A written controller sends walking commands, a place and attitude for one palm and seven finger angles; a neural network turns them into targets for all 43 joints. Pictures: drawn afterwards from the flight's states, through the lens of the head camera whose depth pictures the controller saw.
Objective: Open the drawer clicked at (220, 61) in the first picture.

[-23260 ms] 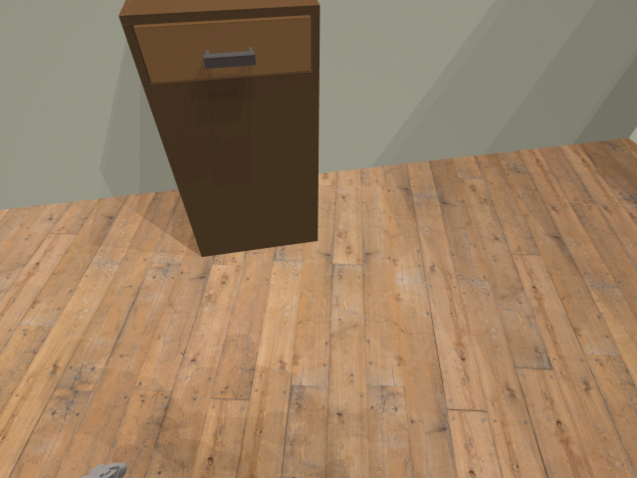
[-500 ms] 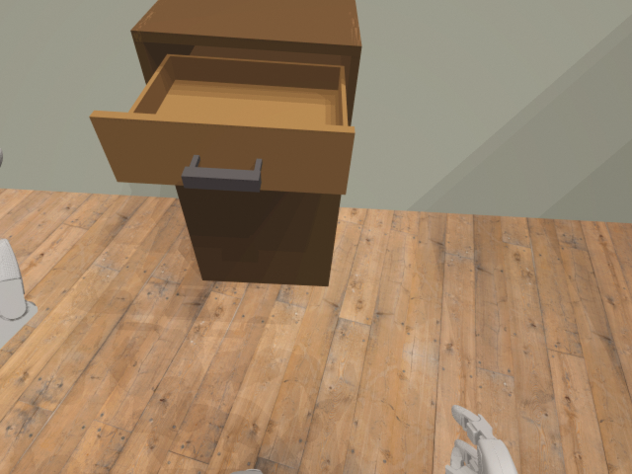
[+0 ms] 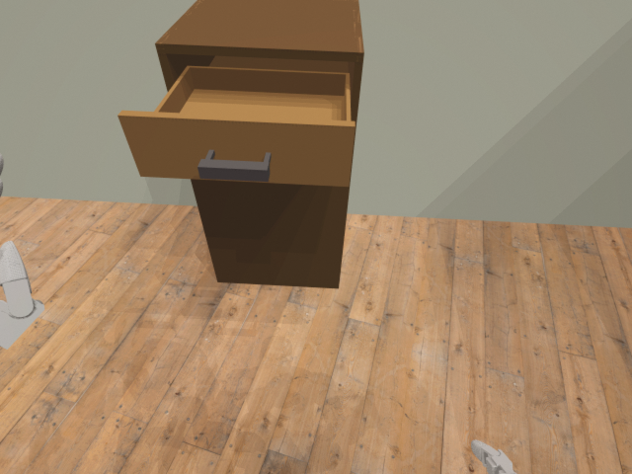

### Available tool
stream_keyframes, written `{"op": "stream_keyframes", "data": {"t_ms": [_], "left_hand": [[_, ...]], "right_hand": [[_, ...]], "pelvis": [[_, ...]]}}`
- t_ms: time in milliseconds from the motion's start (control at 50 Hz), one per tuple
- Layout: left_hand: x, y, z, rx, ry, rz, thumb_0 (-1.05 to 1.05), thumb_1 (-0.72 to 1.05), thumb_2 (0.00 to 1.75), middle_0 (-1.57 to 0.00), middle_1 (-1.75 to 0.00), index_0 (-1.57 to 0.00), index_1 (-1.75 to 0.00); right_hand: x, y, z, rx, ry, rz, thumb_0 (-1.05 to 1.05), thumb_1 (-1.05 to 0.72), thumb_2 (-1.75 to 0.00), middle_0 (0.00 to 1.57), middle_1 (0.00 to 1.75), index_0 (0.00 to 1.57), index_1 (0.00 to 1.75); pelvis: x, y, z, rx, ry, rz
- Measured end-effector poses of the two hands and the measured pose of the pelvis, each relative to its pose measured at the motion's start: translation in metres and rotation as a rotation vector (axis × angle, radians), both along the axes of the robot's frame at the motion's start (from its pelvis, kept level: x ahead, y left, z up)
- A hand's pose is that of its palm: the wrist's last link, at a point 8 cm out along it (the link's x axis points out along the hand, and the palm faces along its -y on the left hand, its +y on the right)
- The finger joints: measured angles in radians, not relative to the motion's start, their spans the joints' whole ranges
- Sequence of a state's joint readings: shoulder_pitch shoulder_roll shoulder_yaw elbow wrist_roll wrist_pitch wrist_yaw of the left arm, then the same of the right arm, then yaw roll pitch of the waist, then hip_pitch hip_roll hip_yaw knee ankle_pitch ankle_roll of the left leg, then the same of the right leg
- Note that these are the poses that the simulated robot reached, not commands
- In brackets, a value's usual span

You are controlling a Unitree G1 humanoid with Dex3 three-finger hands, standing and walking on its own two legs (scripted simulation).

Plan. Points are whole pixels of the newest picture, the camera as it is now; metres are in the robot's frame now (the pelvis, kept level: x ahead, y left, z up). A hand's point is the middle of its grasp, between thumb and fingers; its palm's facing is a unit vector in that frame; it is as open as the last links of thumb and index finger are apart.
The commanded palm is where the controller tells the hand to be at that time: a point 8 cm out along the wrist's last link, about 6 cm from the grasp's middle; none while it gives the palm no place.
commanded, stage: stop stepping back and stand still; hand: left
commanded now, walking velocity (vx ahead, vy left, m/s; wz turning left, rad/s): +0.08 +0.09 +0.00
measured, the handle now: (237, 163) +0.64 +0.19 +0.05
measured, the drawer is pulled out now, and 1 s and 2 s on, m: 0.29 0.29 0.29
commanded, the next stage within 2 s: let the arm hang, fingers relaxed in 1.02 s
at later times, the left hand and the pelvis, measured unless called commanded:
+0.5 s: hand (28, 283) +0.22 +0.27 +0.21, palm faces +0.40 -0.78 -0.48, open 7.4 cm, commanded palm +0.16 +0.31 +0.23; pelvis +0.03 +0.03 +0.01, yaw +0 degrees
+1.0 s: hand (6, 286) +0.22 +0.28 +0.21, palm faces +0.40 -0.78 -0.49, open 7.4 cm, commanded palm +0.15 +0.32 +0.23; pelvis +0.02 +0.04 +0.01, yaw +0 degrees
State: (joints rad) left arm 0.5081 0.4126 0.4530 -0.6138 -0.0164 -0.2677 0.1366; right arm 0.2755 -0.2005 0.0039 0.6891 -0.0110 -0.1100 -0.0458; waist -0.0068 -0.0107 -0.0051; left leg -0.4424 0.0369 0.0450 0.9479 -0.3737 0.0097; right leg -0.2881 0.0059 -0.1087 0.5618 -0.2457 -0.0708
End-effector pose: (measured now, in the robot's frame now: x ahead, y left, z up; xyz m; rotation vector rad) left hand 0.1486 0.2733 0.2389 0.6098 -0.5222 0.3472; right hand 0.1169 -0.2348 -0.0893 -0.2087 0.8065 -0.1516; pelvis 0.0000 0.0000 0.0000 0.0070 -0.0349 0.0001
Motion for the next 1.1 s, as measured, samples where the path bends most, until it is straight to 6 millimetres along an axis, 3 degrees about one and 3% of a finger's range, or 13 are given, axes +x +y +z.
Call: {"op": "stream_keyframes", "data": {"t_ms": [100,320,460,580,740,1100], "left_hand": [[-0.002,0.007,-0.001,-0.029,0.005,0.014,0.01,0.89,0.9,-0.21,-0.3,-0.22,-0.3],[0.017,0.023,-0.005,-0.015,0.036,0.04,0.01,0.89,0.9,-0.21,-0.3,-0.21,-0.3],[0.031,0.03,-0.014,-0.047,0.104,0.008,0.01,0.89,0.9,-0.21,-0.3,-0.21,-0.3],[0.037,0.038,-0.01,0.0,0.123,-0.01,0.02,0.89,0.9,-0.21,-0.3,-0.22,-0.3],[0.036,0.044,-0.008,0.0,0.122,-0.01,0.01,0.89,0.9,-0.21,-0.3,-0.22,-0.3],[0.025,0.045,-0.008,-0.013,0.115,0.0,0.01,0.89,0.9,-0.21,-0.3,-0.22,-0.3]], "right_hand": [[0.013,0.003,0.015,-0.041,-0.049,0.017,0.02,-0.91,-0.9,0.2,0.3,0.21,0.3],[0.051,0.025,0.019,0.002,-0.111,0.049,0.01,-0.91,-0.9,0.2,0.3,0.21,0.3],[0.061,0.037,0.022,-0.012,-0.072,0.054,0.01,-0.91,-0.9,0.2,0.3,0.21,0.3],[0.068,0.046,0.025,-0.017,-0.08,0.058,0.01,-0.91,-0.9,0.2,0.3,0.21,0.3],[0.07,0.052,0.026,-0.013,-0.085,0.057,0.01,-0.91,-0.9,0.2,0.3,0.21,0.3],[0.054,0.049,0.023,-0.027,-0.066,0.049,0.01,-0.91,-0.9,0.2,0.3,0.21,0.3]], "pelvis": [[0.004,0.007,0.004,0.0,0.015,0.001],[0.016,0.015,0.002,-0.011,0.015,0.004],[0.026,0.028,0.007,-0.015,0.024,0.0],[0.028,0.036,0.008,-0.015,0.033,-0.004],[0.027,0.042,0.008,-0.022,0.041,-0.006],[0.018,0.044,0.009,-0.025,0.042,0.0]]}}
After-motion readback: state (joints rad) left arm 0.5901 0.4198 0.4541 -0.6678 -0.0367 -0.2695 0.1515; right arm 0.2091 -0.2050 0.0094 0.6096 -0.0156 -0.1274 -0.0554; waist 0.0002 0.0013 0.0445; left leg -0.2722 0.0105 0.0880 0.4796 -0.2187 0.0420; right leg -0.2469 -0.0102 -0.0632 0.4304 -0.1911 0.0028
